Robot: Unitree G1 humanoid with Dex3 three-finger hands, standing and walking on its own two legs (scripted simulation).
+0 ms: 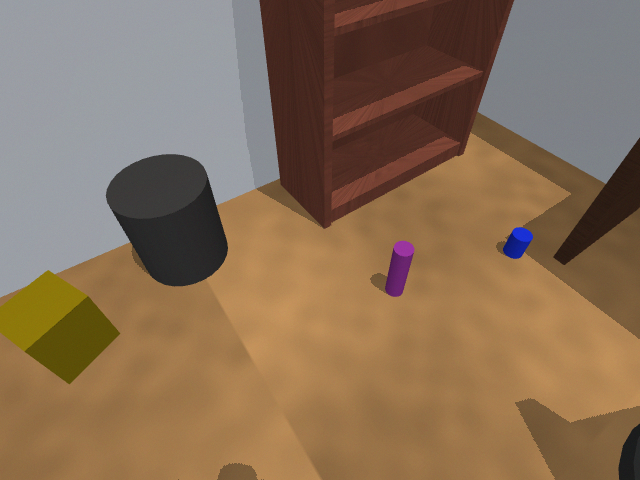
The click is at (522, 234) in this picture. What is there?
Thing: squat round
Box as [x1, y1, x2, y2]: [503, 227, 532, 258]
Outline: 521,227 513,229 503,247 504,253 513,258 521,256 532,238 531,233 528,230
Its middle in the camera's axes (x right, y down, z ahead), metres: +0.81 +0.03 +1.56
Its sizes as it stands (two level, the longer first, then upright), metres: 0.078 0.078 0.109
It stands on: the floor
